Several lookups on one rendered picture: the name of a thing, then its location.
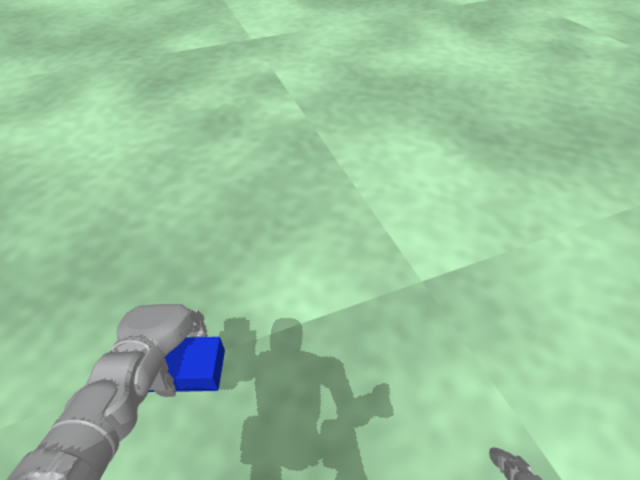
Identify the left robot arm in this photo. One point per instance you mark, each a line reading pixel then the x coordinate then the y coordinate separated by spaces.
pixel 85 438

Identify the right robot hand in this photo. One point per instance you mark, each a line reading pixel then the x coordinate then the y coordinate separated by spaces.
pixel 514 468

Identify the small box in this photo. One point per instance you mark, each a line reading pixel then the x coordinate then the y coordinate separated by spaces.
pixel 196 364

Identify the left robot hand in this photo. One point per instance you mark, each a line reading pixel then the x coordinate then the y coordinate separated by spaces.
pixel 166 326

